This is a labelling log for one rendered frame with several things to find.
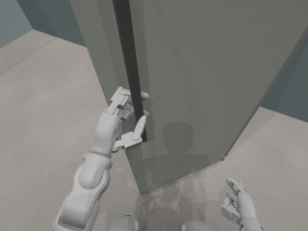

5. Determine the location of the robot left thigh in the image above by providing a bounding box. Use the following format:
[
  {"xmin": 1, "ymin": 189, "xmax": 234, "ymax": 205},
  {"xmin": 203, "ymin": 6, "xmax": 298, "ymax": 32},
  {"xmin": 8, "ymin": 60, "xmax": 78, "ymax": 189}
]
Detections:
[{"xmin": 106, "ymin": 216, "xmax": 140, "ymax": 231}]

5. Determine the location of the robot left forearm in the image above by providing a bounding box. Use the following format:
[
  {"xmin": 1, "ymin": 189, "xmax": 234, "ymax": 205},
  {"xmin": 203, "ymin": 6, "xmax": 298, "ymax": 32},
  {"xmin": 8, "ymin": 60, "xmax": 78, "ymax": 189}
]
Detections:
[{"xmin": 51, "ymin": 152, "xmax": 113, "ymax": 231}]

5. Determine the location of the robot right forearm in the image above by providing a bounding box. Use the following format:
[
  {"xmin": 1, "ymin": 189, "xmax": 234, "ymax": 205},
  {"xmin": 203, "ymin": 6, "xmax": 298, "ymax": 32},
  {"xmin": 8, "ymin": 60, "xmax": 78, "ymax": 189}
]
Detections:
[{"xmin": 239, "ymin": 218, "xmax": 265, "ymax": 231}]

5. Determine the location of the robot left hand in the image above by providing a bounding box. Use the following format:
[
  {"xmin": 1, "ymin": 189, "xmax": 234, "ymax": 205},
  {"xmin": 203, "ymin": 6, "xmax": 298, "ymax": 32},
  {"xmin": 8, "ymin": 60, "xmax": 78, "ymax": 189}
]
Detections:
[{"xmin": 90, "ymin": 87, "xmax": 149, "ymax": 159}]

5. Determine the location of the robot right hand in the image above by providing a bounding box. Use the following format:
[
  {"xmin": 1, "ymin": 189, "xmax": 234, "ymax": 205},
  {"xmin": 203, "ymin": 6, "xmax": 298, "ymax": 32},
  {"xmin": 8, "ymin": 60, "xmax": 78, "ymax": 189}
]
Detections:
[{"xmin": 220, "ymin": 177, "xmax": 258, "ymax": 225}]

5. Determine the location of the handle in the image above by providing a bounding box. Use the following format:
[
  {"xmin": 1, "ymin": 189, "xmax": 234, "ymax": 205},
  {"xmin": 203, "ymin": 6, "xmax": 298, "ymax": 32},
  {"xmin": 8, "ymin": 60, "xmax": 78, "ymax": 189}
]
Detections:
[{"xmin": 112, "ymin": 0, "xmax": 147, "ymax": 142}]

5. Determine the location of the robot right thigh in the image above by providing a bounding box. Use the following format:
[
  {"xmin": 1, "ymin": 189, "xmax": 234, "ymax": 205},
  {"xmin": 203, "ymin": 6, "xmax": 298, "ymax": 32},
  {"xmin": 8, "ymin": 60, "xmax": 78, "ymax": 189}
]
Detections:
[{"xmin": 181, "ymin": 219, "xmax": 213, "ymax": 231}]

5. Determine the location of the fridge door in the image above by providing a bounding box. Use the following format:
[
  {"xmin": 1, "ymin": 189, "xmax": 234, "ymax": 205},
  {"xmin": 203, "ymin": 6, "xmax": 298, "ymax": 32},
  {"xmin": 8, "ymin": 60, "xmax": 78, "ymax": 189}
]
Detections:
[{"xmin": 69, "ymin": 0, "xmax": 308, "ymax": 195}]

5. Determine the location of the robot thigh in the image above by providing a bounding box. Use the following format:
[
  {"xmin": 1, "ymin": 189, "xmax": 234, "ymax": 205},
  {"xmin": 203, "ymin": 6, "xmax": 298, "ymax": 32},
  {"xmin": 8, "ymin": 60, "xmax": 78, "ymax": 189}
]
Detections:
[
  {"xmin": 181, "ymin": 219, "xmax": 213, "ymax": 231},
  {"xmin": 106, "ymin": 216, "xmax": 140, "ymax": 231}
]

